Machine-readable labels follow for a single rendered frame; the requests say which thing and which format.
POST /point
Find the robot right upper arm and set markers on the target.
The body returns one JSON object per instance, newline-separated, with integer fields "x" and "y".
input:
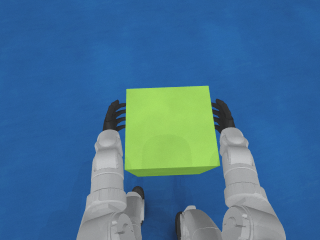
{"x": 241, "y": 222}

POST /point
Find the carton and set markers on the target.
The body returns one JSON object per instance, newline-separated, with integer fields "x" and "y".
{"x": 170, "y": 131}

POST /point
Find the robot left forearm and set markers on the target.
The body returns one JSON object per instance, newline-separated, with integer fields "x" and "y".
{"x": 107, "y": 178}

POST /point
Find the robot right thigh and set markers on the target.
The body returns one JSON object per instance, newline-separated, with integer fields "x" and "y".
{"x": 197, "y": 225}

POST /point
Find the left robot shin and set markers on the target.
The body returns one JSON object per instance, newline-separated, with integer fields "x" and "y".
{"x": 132, "y": 193}

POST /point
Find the robot left upper arm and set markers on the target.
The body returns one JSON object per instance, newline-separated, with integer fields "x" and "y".
{"x": 112, "y": 226}

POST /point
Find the left robot hand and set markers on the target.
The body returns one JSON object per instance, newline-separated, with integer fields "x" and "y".
{"x": 110, "y": 121}

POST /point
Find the right robot hand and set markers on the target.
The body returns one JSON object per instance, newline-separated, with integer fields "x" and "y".
{"x": 225, "y": 119}

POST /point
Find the robot right forearm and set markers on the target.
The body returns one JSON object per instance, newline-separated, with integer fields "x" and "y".
{"x": 240, "y": 174}

